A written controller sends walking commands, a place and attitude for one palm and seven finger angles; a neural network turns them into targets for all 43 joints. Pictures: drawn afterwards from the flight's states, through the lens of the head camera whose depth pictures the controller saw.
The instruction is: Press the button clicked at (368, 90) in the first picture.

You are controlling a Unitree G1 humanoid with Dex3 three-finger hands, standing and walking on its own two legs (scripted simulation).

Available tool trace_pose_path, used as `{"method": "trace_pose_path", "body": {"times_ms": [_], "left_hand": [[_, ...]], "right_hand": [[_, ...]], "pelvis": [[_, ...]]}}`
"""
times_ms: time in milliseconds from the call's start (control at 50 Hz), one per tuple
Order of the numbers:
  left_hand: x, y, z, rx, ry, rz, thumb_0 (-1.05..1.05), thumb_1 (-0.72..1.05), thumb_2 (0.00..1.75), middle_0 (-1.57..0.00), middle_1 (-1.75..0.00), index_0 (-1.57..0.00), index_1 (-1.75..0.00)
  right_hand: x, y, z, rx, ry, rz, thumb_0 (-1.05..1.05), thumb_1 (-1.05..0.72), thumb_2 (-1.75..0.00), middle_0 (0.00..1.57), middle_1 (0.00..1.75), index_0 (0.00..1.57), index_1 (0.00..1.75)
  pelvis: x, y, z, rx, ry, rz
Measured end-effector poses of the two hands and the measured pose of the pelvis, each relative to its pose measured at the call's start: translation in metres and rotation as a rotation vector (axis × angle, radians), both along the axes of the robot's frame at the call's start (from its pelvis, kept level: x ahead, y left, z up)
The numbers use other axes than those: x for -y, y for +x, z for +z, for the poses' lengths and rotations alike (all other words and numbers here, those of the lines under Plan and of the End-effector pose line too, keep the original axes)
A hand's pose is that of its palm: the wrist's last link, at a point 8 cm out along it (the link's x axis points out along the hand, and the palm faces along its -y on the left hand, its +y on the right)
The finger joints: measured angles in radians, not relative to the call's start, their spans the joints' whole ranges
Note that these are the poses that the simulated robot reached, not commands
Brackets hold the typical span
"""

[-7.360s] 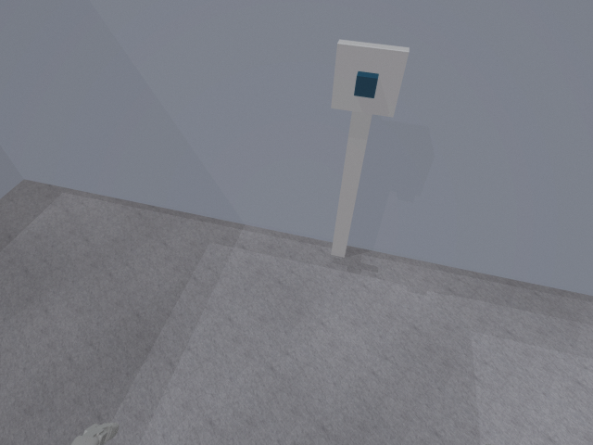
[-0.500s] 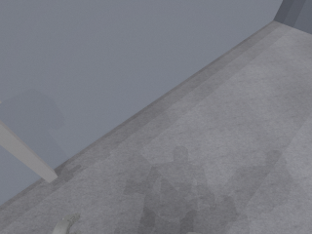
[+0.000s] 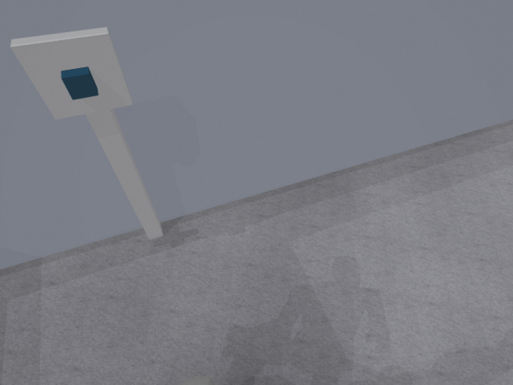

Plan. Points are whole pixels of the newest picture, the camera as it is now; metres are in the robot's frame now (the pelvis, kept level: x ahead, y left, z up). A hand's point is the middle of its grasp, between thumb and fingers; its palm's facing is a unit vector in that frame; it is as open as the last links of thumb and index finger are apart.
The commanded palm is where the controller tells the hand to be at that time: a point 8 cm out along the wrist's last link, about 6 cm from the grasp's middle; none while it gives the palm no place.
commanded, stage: turn to face it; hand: left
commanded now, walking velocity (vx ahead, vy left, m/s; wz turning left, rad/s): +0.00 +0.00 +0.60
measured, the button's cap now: (80, 82) +0.67 +0.44 +0.04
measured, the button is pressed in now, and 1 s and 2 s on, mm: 0 0 0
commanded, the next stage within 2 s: take the last steps up to it in 0.62 s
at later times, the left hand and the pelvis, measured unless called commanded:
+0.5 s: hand out of the picture +0.08 +0.23 -0.13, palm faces +0.23 -0.94 -0.26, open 7.4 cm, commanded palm none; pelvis +0.01 +0.01 +0.01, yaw +13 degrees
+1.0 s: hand out of the picture -0.10 +0.14 -0.15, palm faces +0.46 -0.87 -0.20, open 7.4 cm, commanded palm none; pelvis +0.01 +0.00 +0.02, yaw +23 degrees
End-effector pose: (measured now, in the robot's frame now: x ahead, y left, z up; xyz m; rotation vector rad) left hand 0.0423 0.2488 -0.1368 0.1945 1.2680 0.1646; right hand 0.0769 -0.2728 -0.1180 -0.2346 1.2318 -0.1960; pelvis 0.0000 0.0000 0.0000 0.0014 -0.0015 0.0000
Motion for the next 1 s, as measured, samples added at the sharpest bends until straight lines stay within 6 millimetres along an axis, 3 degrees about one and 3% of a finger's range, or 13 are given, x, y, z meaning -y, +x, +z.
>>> {"method": "trace_pose_path", "body": {"times_ms": [40, 100, 180, 280, 420, 560, 700, 820, 920, 1000], "left_hand": [[-0.018, -0.013, -0.012, -0.032, -0.003, 0.044, 0.00, 0.90, 0.90, -0.20, -0.30, -0.20, -0.30], [-0.037, -0.022, -0.012, -0.067, 0.008, 0.084, 0.01, 0.90, 0.90, -0.20, -0.30, -0.20, -0.30], [-0.050, -0.014, 0.002, -0.019, 0.007, 0.117, 0.01, 0.91, 0.90, -0.20, -0.30, -0.20, -0.30], [-0.057, 0.002, 0.017, 0.074, 0.017, 0.142, 0.01, 0.91, 0.90, -0.20, -0.30, -0.20, -0.30], [-0.044, 0.018, 0.029, 0.142, 0.035, 0.168, 0.00, 0.91, 0.90, -0.20, -0.30, -0.20, -0.30], [-0.010, 0.018, 0.036, 0.189, 0.069, 0.188, 0.00, 0.91, 0.90, -0.20, -0.30, -0.20, -0.30], [0.025, -0.029, 0.044, 0.134, 0.076, 0.265, 0.00, 0.90, 0.90, -0.20, -0.30, -0.20, -0.30], [0.044, -0.078, 0.037, 0.066, 0.044, 0.357, 0.00, 0.90, 0.90, -0.20, -0.30, -0.20, -0.30], [0.056, -0.127, 0.026, -0.024, -0.008, 0.439, 0.00, 0.91, 0.90, -0.20, -0.30, -0.20, -0.30], [0.063, -0.169, 0.015, -0.130, -0.072, 0.499, 0.00, 0.91, 0.90, -0.20, -0.30, -0.20, -0.30]], "right_hand": [[-0.013, 0.023, 0.002, 0.051, -0.021, 0.047, 0.01, -0.91, -0.90, 0.19, 0.30, 0.20, 0.30], [-0.031, 0.043, 0.015, 0.102, -0.032, 0.093, 0.00, -0.91, -0.90, 0.20, 0.30, 0.20, 0.30], [-0.048, 0.052, 0.027, 0.115, -0.037, 0.134, 0.00, -0.91, -0.90, 0.20, 0.30, 0.20, 0.30], [-0.064, 0.054, 0.027, 0.101, -0.008, 0.168, 0.00, -0.91, -0.90, 0.20, 0.30, 0.20, 0.30], [-0.064, 0.039, 0.012, 0.041, 0.041, 0.183, 0.00, -0.91, -0.90, 0.20, 0.30, 0.21, 0.30], [-0.037, 0.021, -0.017, -0.038, 0.090, 0.184, 0.00, -0.91, -0.90, 0.20, 0.30, 0.21, 0.30], [-0.014, 0.020, -0.023, -0.093, 0.104, 0.218, 0.00, -0.91, -0.90, 0.20, 0.30, 0.20, 0.30], [-0.010, 0.028, -0.018, -0.118, 0.080, 0.281, 0.00, -0.91, -0.90, 0.20, 0.30, 0.20, 0.30], [-0.027, 0.046, -0.008, -0.111, 0.062, 0.350, 0.01, -0.91, -0.90, 0.19, 0.30, 0.20, 0.30], [-0.060, 0.070, 0.000, -0.055, 0.054, 0.407, 0.01, -0.91, -0.90, 0.19, 0.30, 0.20, 0.30]], "pelvis": [[-0.010, 0.001, -0.007, -0.004, 0.001, 0.024], [-0.018, 0.002, -0.001, -0.002, -0.013, 0.043], [-0.027, 0.003, 0.010, 0.000, -0.037, 0.087], [-0.030, 0.005, 0.017, 0.002, -0.039, 0.134], [-0.020, 0.006, 0.017, -0.001, -0.028, 0.199], [0.009, 0.007, 0.007, -0.009, 0.012, 0.249], [0.027, 0.004, 0.014, 0.017, 0.032, 0.316], [0.029, 0.002, 0.017, 0.021, 0.033, 0.365], [0.019, 0.003, 0.019, 0.011, 0.021, 0.391], [0.002, 0.005, 0.018, 0.003, 0.007, 0.394]]}}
